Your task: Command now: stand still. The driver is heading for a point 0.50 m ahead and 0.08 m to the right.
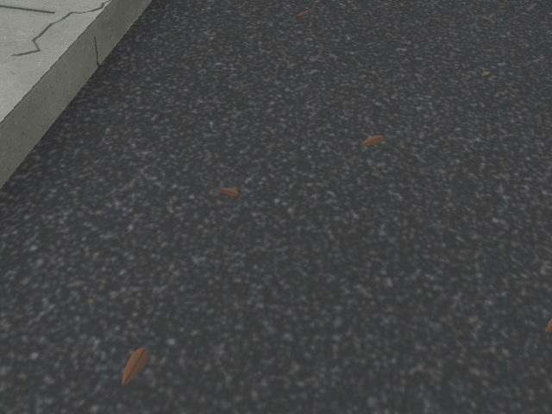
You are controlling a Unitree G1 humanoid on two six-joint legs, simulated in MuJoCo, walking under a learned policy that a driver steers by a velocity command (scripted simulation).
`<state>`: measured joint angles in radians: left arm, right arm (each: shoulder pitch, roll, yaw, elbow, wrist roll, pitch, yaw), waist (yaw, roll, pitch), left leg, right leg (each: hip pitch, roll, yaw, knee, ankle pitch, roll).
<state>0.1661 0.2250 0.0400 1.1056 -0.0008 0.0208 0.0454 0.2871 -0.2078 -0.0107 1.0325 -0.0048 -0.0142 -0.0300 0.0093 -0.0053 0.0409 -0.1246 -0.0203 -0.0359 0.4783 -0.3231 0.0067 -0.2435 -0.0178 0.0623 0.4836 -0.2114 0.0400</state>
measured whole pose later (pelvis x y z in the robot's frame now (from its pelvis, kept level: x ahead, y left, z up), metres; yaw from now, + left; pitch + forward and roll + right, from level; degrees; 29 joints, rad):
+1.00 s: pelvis +0.00 -0.01 +0.00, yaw -1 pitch -1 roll +0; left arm 0.24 0.19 0.02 1.12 -0.01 0.02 0.05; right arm 0.37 -0.16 0.00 1.09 0.00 -0.02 -0.04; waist 0.00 -0.01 0.04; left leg -0.14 -0.01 -0.03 0.49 -0.33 0.00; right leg -0.27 -0.01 0.06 0.50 -0.22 0.03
